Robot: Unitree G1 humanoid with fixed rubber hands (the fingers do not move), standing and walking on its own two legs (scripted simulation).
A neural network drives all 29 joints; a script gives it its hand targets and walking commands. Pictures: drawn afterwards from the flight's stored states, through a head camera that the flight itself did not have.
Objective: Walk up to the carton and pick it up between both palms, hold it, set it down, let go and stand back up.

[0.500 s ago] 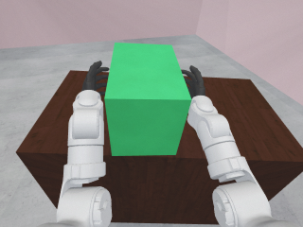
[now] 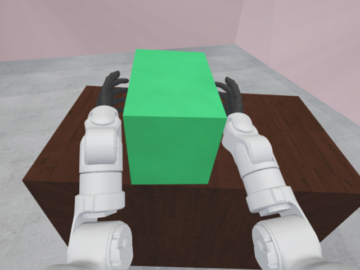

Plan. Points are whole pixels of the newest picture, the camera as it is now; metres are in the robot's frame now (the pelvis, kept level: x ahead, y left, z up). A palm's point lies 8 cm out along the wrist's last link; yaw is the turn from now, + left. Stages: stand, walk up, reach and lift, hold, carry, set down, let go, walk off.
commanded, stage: hold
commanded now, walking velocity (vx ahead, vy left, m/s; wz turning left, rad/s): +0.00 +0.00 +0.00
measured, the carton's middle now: (170, 113) +0.40 +0.00 +0.18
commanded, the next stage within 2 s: set down in 1.78 s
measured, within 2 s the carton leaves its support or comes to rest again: neither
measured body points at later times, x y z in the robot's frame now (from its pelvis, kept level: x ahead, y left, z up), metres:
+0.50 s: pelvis +0.00 +0.00 +0.00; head -0.05 +0.03 +0.45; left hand +0.38 +0.13 +0.22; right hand +0.38 -0.13 +0.21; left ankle +0.03 +0.14 -0.75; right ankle +0.02 -0.13 -0.75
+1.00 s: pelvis +0.00 +0.00 +0.00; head -0.05 +0.02 +0.45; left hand +0.38 +0.13 +0.22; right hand +0.38 -0.13 +0.21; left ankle +0.03 +0.14 -0.75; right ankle +0.02 -0.13 -0.75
